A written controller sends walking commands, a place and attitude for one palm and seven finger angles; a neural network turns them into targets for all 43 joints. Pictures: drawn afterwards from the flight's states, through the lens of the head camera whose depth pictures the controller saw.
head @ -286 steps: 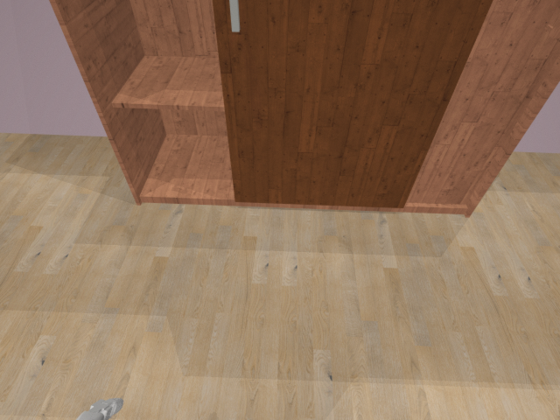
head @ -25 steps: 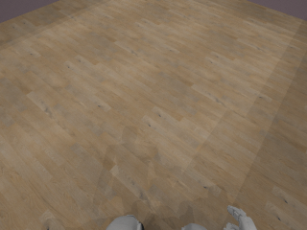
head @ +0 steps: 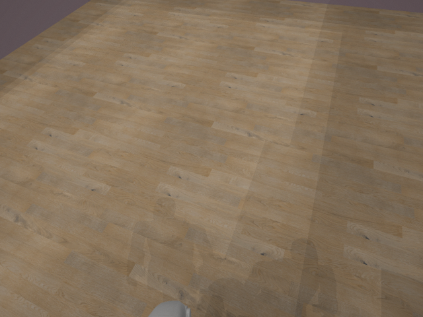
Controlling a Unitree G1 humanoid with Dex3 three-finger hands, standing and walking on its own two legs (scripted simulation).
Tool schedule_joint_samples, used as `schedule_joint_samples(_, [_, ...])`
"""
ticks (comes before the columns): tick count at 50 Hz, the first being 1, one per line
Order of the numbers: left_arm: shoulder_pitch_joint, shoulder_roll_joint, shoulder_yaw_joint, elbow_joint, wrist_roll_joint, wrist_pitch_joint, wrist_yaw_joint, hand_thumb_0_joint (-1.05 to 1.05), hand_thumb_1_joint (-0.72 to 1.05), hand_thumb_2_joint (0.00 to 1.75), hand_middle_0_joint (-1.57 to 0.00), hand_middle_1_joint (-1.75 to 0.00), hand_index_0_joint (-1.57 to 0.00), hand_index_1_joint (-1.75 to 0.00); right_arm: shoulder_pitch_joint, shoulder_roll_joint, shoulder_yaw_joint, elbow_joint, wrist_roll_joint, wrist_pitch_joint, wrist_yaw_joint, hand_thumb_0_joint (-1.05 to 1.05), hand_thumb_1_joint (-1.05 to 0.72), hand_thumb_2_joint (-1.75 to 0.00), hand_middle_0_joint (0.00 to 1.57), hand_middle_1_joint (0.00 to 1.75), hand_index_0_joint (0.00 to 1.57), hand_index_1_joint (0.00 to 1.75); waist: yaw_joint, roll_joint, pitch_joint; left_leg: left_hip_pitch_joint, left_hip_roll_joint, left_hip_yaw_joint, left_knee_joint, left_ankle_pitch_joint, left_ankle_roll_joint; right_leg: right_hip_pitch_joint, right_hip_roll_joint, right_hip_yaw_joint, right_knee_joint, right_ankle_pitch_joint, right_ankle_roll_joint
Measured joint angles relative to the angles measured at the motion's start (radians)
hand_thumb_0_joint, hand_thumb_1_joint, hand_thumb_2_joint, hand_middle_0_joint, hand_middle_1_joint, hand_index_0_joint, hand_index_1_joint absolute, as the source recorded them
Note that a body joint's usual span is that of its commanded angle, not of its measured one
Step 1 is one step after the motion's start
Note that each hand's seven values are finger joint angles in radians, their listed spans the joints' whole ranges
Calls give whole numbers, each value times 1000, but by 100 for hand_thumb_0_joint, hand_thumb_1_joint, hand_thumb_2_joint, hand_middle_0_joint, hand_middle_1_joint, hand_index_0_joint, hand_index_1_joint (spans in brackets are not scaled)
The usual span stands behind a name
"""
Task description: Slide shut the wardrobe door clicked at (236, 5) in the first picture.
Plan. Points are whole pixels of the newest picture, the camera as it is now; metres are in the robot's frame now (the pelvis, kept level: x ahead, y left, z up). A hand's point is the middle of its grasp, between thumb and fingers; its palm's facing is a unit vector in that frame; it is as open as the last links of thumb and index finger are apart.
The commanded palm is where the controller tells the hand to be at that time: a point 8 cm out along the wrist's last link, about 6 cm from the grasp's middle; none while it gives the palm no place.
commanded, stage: turn to face it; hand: right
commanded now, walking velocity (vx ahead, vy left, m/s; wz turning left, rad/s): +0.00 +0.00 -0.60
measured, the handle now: out of the picture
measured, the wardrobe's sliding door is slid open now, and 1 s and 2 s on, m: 0.47 0.47 0.47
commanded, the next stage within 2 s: none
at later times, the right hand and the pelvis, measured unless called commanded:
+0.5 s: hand out of the picture +0.07 -0.16 -0.14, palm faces +0.28 +0.92 -0.26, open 7.4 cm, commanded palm none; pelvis -0.01 +0.06 +0.00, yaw -17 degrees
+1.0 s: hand out of the picture -0.14 -0.17 -0.18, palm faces +0.61 +0.75 -0.26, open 7.4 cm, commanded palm none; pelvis -0.02 +0.02 -0.01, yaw -36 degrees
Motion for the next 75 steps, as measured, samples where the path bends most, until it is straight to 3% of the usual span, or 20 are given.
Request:
schedule_joint_samples(6, [6,9,-3,3,-7,-4,4,0,91,89,-20,-30,-20,-30,3,-36,-10,-6,4,-3,2,0,-91,-90,20,30,20,30,-8,-15,-6,-30,15,-90,52,91,-43,44,26,49,-125,78,-6])
schedule_joint_samples(14, [0,27,9,-4,-3,9,-6,0,91,89,-20,-30,-20,-30,-59,-18,1,-41,8,1,2,0,-91,-90,20,30,20,30,16,-25,-18,33,4,-111,-106,62,-57,31,60,132,-140,110,8])
schedule_joint_samples(19, [-6,53,23,-14,1,22,-9,0,90,89,-20,-30,-20,-30,-103,22,22,-81,15,-11,3,0,-91,-90,20,30,20,30,38,-50,-16,109,-39,-106,-295,40,-38,-9,80,197,-107,117,33])
schedule_joint_samples(21, [-6,66,31,-18,-2,29,-11,0,90,89,-20,-30,-20,-30,-107,36,31,-100,18,-25,5,0,-91,-90,20,30,20,30,39,-62,-20,170,-54,-96,-436,104,-28,-34,92,222,-73,110,50])
schedule_joint_samples(23, [-6,78,42,-21,-7,37,-12,0,91,89,-20,-30,-20,-30,-98,48,39,-115,10,-44,3,0,-91,-90,20,30,20,30,28,-69,-27,210,-53,-83,-533,138,34,-85,105,229,28,20,74])
schedule_joint_samples(26, [-9,97,56,-19,-1,52,-14,0,91,89,-20,-30,-20,-30,-70,68,56,-117,6,-41,0,0,-90,-90,20,30,21,30,32,-86,-27,232,-33,-39,-531,136,72,-184,99,179,324,-124,99])
schedule_joint_samples(29, [-12,106,58,-17,2,58,-26,0,91,89,-20,-30,-20,-30,-40,72,60,-110,7,-41,0,0,-90,-90,20,30,21,30,33,-80,-23,274,-8,-1,-574,150,72,-235,56,126,523,-76,125])
schedule_joint_samples(32, [-16,109,57,-16,0,63,-34,0,91,89,-20,-30,-20,-30,-18,68,61,-103,5,-47,0,0,-90,-90,20,30,21,30,32,-72,-11,299,13,43,-592,152,71,-243,13,109,583,-33,146])
schedule_joint_samples(38, [-50,105,45,-2,-3,79,-37,0,91,89,-20,-30,-20,-30,28,54,59,-90,-3,-51,1,0,-90,-90,20,30,21,30,5,-54,14,311,52,120,-580,133,59,-178,-33,78,450,-67,159])
schedule_joint_samples(43, [-104,92,26,-23,-9,65,-39,1,91,89,-19,-30,-20,-30,58,19,46,-71,-9,-38,4,0,-90,-90,20,30,21,30,-28,-22,36,285,95,171,-517,95,29,-70,-29,18,198,-92,135])
schedule_joint_samples(45, [-117,90,19,-41,-9,50,-41,1,91,89,-19,-30,-20,-30,72,0,38,-65,-4,-34,6,0,-90,-90,20,30,21,30,-36,-10,36,264,116,192,-460,63,8,-6,-16,-4,51,-13,120])
schedule_joint_samples(46, [-127,85,18,-48,-8,38,-41,1,91,89,-20,-30,-20,-30,75,-13,32,-59,0,-29,8,0,-90,-90,20,30,21,30,-37,7,38,236,137,183,-399,45,0,5,0,-8,22,-15,81])
schedule_joint_samples(48, [-141,73,11,-60,-12,17,-39,0,91,89,-20,-30,-20,-30,64,-35,21,-47,5,-7,6,0,-90,-90,20,30,21,30,-44,28,48,151,125,89,-202,-77,-20,-9,17,1,51,-40,34])
schedule_joint_samples(51, [-135,63,3,-70,-12,2,-24,0,91,89,-20,-30,-20,-30,41,-46,13,-37,4,12,3,0,-91,-90,20,30,20,30,-38,16,41,47,75,4,21,-79,-35,10,18,36,14,-25,21])
schedule_joint_samples(55, [-111,55,-5,-66,-11,1,-13,0,91,89,-20,-30,-20,-30,-1,-47,11,-61,5,0,12,1,-91,-90,20,30,20,30,-29,6,30,-23,51,-54,93,32,-50,54,34,82,-77,26,14])
schedule_joint_samples(59, [-78,46,-8,-56,-10,3,-12,0,91,89,-20,-30,-20,-30,-44,-39,15,-89,5,-8,13,0,-91,-90,20,30,20,30,-17,4,14,-36,40,-87,49,84,-62,79,58,122,-124,51,11])
schedule_joint_samples(66, [-20,40,1,-43,-3,11,-11,0,90,89,-20,-30,-20,-30,-110,-11,27,-122,12,-8,8,0,-91,-90,20,30,20,30,24,-15,0,18,-2,-105,-129,42,-61,78,92,195,-121,53,22])
schedule_joint_samples(70, [7,52,12,-32,0,21,-9,0,90,89,-20,-30,-20,-30,-134,10,39,-143,19,-18,6,0,-91,-90,20,30,20,30,45,-44,1,90,-39,-103,-300,45,-44,56,106,241,-87,39,42])
schedule_joint_samples(72, [22,61,18,-26,-4,26,-9,0,90,89,-20,-30,-20,-30,-132,18,46,-156,21,-33,7,0,-91,-90,20,30,20,30,47,-57,-6,161,-50,-94,-459,139,-36,35,117,262,-47,20,58])
schedule_joint_samples(75, [28,82,35,-14,-11,39,-7,0,91,89,-20,-30,-20,-30,-118,38,62,-159,12,-54,3,0,-90,-90,20,30,21,30,49,-94,-3,193,-51,-48,-493,136,69,-52,117,237,185,-144,91])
